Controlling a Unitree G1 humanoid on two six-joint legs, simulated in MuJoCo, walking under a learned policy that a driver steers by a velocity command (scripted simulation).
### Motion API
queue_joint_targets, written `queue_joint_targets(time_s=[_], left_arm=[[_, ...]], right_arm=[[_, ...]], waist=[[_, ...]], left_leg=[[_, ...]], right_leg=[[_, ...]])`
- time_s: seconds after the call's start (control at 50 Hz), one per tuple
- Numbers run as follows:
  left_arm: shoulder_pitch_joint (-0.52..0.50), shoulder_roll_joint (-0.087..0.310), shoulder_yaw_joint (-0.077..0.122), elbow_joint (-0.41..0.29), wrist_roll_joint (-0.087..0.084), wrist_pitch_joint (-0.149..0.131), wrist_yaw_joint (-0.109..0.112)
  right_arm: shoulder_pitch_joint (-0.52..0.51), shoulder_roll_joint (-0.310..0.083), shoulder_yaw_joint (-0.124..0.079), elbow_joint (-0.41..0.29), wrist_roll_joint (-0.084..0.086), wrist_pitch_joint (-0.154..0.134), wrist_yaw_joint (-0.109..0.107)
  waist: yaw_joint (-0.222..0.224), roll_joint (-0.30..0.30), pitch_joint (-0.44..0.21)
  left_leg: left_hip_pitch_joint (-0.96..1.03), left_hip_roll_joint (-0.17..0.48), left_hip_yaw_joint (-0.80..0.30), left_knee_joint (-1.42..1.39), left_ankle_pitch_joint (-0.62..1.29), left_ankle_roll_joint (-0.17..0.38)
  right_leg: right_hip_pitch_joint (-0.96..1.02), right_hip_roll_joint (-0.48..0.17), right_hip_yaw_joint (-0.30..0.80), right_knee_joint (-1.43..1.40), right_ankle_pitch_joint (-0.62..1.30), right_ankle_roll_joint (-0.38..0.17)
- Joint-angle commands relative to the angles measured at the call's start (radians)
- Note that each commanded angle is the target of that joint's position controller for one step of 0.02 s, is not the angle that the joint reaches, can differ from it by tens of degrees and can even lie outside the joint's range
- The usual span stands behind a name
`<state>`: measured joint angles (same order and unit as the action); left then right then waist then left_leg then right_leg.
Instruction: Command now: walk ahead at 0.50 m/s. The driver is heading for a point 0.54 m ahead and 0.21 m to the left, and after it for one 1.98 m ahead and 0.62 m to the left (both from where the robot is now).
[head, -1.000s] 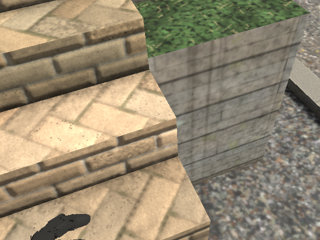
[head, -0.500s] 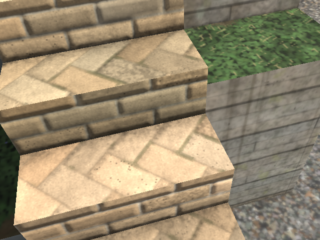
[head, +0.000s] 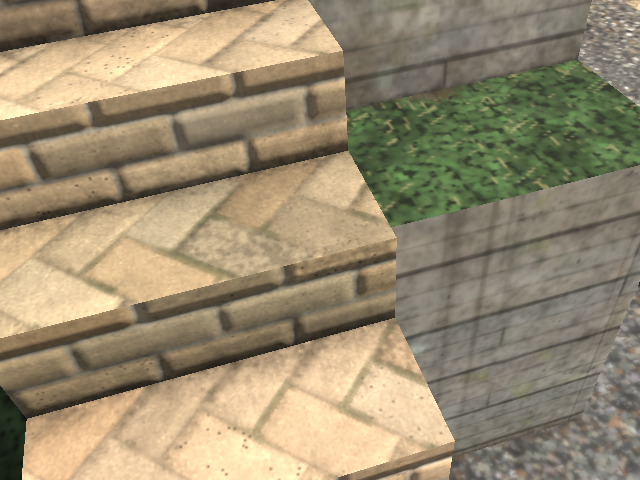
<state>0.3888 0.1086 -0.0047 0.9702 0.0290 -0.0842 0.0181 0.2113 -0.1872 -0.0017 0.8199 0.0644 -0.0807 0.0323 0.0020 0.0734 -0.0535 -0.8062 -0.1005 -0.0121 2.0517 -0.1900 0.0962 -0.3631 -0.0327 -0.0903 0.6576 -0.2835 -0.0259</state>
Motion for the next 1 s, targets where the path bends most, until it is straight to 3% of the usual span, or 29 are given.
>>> queue_joint_targets(time_s=[0.02,0.06,0.16,0.18,0.26,0.28,0.3,0.32,0.34,0.36,0.38,0.4,0.42,0.46,0.5,0.54,0.6,0.64,0.68,0.7,0.72,0.76,0.8,0.82,0.84,0.86,0.88,0.9,1.0], left_arm=[[0.176,-0.009,-0.024,0.094,0.001,-0.026,-0.004],[0.127,0.002,-0.036,0.107,-0.022,-0.036,-0.02],[0.042,0.062,-0.048,0.061,-0.024,-0.022,-0.049],[0.02,0.09,-0.038,0.042,-0.018,-0.016,-0.052],[0.061,0.172,0.014,0.047,-0.062,0.026,-0.017],[0.124,0.236,0.033,0.064,-0.091,0.036,-0.001],[0.157,0.231,0.036,0.08,-0.112,0.057,0.021],[0.236,0.205,0.028,0.096,-0.099,0.062,0.05],[0.225,0.136,0.016,0.043,-0.058,0.072,0.069],[0.182,0.093,0.012,-0.016,-0.052,0.083,0.029],[-0.045,0.126,0.031,-0.121,-0.007,0.071,-0.019],[-0.188,0.08,0.034,-0.19,0.027,0.054,-0.059],[-0.198,0.011,0.017,-0.227,0.02,0.034,-0.063],[-0.159,0.017,0.01,-0.263,-0.017,-0.008,-0.063],[-0.156,0.012,-0.005,-0.286,-0.014,-0.026,-0.058],[-0.124,0.027,-0.018,-0.272,-0.016,-0.012,-0.048],[-0.147,0.1,0.002,-0.243,-0.062,0.02,-0.028],[-0.165,0.101,0.003,-0.244,-0.062,0.036,-0.029],[-0.106,0.099,0.008,-0.218,-0.07,0.042,-0.047],[-0.109,0.077,0.01,-0.184,-0.072,0.042,-0.052],[-0.096,0.09,0.021,-0.174,-0.074,0.044,-0.051],[0.011,0.088,0.042,-0.113,-0.083,0.037,-0.066],[0.097,0.062,0.039,-0.034,-0.063,0.036,-0.06],[0.186,0.149,0.051,0.004,-0.065,0.039,-0.048],[0.214,0.145,0.052,0.019,-0.065,0.052,-0.029],[0.126,0.115,0.041,0.018,-0.03,0.045,-0.001],[0.017,0.087,0.033,0.016,0.014,0.04,0.005],[0.032,0.09,0.03,0.035,0.028,0.028,0.001],[0.132,0.032,-0.022,0.172,0.022,0.015,0.001]], right_arm=[[-0.141,0.1,0.051,-0.172,0.028,-0.019,-0.021],[-0.128,0.067,0.048,-0.175,0.028,0.011,-0.037],[-0.296,0.031,0.033,-0.232,0.048,0.076,-0.088],[-0.259,-0.017,0.02,-0.231,0.056,0.081,-0.084],[-0.2,0.087,0.083,-0.194,0.037,0.089,-0.052],[-0.167,0.076,0.075,-0.174,0.026,0.083,-0.032],[-0.138,0.049,0.069,-0.154,0.022,0.095,-0.021],[-0.113,0.024,0.064,-0.137,0.041,0.092,-0.021],[-0.029,-0.027,0.038,-0.121,0.032,0.083,-0.012],[0.077,-0.232,-0.029,-0.081,0.016,0.083,-0.018],[0.113,-0.335,-0.065,-0.039,-0.033,0.082,-0.027],[-0.038,-0.22,-0.029,-0.012,-0.029,0.087,-0.025],[-0.094,-0.121,0.003,0.017,-0.049,0.09,-0.035],[-0.047,0.035,0.037,0.132,-0.072,0.046,-0.029],[-0.008,0.089,0.045,0.224,-0.07,0.013,-0.002],[0.082,0.08,0.045,0.254,-0.035,-0.013,0.023],[0.163,0.023,0.036,0.262,-0.027,-0.018,0.038],[0.114,0.024,0.034,0.219,-0.032,-0.026,0.019],[0.03,-0.078,0.008,0.171,0.012,-0.028,-0.003],[0.076,-0.07,0.008,0.207,-0.003,-0.043,-0.011],[0.113,-0.102,-0.002,0.202,0.023,-0.049,-0.018],[0.123,-0.088,0.007,0.188,0.018,-0.046,-0.029],[0.151,-0.064,0.004,0.154,-0.007,-0.051,-0.023],[0.157,0.029,0.011,0.093,-0.013,-0.055,-0.032],[0.155,0.015,0.003,0.066,-0.012,-0.059,-0.012],[0.026,-0.002,-0.009,0.003,0.007,-0.057,0.004],[-0.139,0.075,0.015,-0.082,0.002,-0.066,0.011],[-0.199,0.104,0.032,-0.125,0.003,-0.08,-0.002],[-0.226,0.068,0.049,-0.272,0.04,-0.074,-0.032]], waist=[[0.009,-0.137,0.064],[-0.038,-0.12,0.14],[-0.027,-0.174,0.187],[-0.035,-0.187,0.165],[-0.032,-0.224,0.14],[-0.028,-0.292,0.066],[-0.044,-0.304,0.04],[-0.051,-0.383,0.05],[-0.092,-0.267,0.034],[-0.15,0.177,-0.039],[-0.192,0.319,-0.014],[-0.082,0.107,0.073],[-0.014,0.064,0.083],[0.053,0.013,0.089],[0.085,-0.038,0.084],[0.092,-0.084,0.086],[0.053,-0.065,0.149],[0.08,-0.043,0.135],[0.135,-0.038,0.101],[0.126,-0.002,0.125],[0.126,0.013,0.134],[0.18,-0.064,0.088],[0.123,0.002,0.001],[0.067,-0.264,-0.058],[0.081,-0.336,-0.142],[0.05,-0.168,-0.074],[0.031,-0.163,0.026],[0.043,-0.164,0.077],[-0.025,-0.125,0.165]], left_leg=[[-0.54,-0.026,-0.112,0.502,-0.042,0.035],[-0.594,-0.024,-0.113,0.539,-0.044,0.055],[-0.479,0.012,-0.004,0.31,-0.03,-0.01],[-0.316,0.038,0.046,0.187,-0.013,-0.029],[0.216,0.136,0.166,-0.573,-0.231,0.018],[0.348,0.066,0.237,-0.586,-0.369,0.011],[0.362,0.0,0.269,-0.684,-0.507,-0.002],[0.313,0.013,0.154,-0.868,-0.639,0.013],[0.387,0.12,-0.123,-0.998,-0.503,0.032],[0.498,0.26,-0.594,-1.506,-0.553,0.013],[0.486,0.323,-0.929,-1.897,-0.716,-0.01],[0.306,0.333,-0.92,-1.83,-0.609,-0.005],[0.223,0.338,-0.776,-1.677,-0.447,0.025],[0.272,0.318,-0.532,-1.441,-0.27,0.064],[0.297,0.322,-0.453,-1.457,-0.23,0.084],[0.4,0.32,-0.356,-1.48,-0.155,0.077],[0.47,0.313,-0.248,-1.618,-0.151,0.132],[0.404,0.313,-0.189,-1.684,-0.092,0.142],[0.266,0.222,0.007,-1.768,-0.017,0.102],[0.196,0.235,0.019,-1.763,0.064,0.13],[0.309,0.235,0.029,-1.727,0.199,0.154],[0.566,0.15,0.086,-1.486,0.518,0.166],[0.52,0.171,0.039,-1.225,0.479,0.145],[0.22,0.041,0.123,-0.951,-0.008,0.068],[0.075,-0.013,0.095,-0.618,-0.146,0.024],[-0.073,0.049,0.016,-0.378,-0.112,0.017],[-0.173,0.06,0.014,-0.144,-0.091,0.01],[-0.28,0.044,-0.015,0.04,-0.091,0.013],[-0.755,0.004,-0.134,0.8,-0.24,0.071]], right_leg=[[0.308,-0.298,0.429,-0.355,-0.122,-0.095],[0.215,-0.313,0.367,-0.388,-0.214,-0.052],[-0.065,-0.271,0.114,-0.509,-0.213,-0.027],[-0.113,-0.27,0.084,-0.565,-0.153,-0.027],[-0.069,-0.224,-0.051,-0.693,0.212,-0.042],[-0.004,-0.251,-0.024,-0.68,0.358,-0.085],[0.151,-0.254,-0.023,-0.602,0.624,-0.136],[0.289,-0.248,-0.032,-0.427,0.897,-0.15],[0.247,-0.236,-0.064,-0.15,1.111,-0.135],[0.049,-0.112,-0.07,0.154,0.727,-0.138],[-0.151,0.052,0.078,0.563,0.1,-0.095],[-0.267,0.08,0.238,0.866,0.1,-0.069],[-0.315,0.067,0.307,1.016,0.134,-0.066],[-0.404,0.067,0.283,1.127,0.132,-0.08],[-0.444,0.105,0.282,1.231,0.189,-0.112],[-0.521,0.112,0.288,1.166,0.295,-0.118],[-0.605,0.117,0.189,1.081,0.149,-0.096],[-0.446,0.087,0.178,0.927,0.131,-0.078],[-0.022,0.049,0.062,0.411,0.103,-0.083],[0.124,0.064,0.005,0.381,0.078,-0.072],[0.112,0.054,-0.003,0.217,0.024,-0.078],[0.153,0.05,-0.049,-0.137,0.148,-0.087],[0.387,-0.006,0.025,-0.312,0.231,-0.053],[0.626,-0.263,0.364,-0.252,0.65,-0.11],[0.678,-0.372,0.68,-0.408,0.44,-0.174],[0.57,-0.364,0.629,-0.423,0.06,-0.176],[0.417,-0.336,0.563,-0.438,0.018,-0.17],[0.396,-0.313,0.483,-0.433,0.05,-0.176],[0.407,-0.361,0.383,-0.473,0.013,-0.156]])
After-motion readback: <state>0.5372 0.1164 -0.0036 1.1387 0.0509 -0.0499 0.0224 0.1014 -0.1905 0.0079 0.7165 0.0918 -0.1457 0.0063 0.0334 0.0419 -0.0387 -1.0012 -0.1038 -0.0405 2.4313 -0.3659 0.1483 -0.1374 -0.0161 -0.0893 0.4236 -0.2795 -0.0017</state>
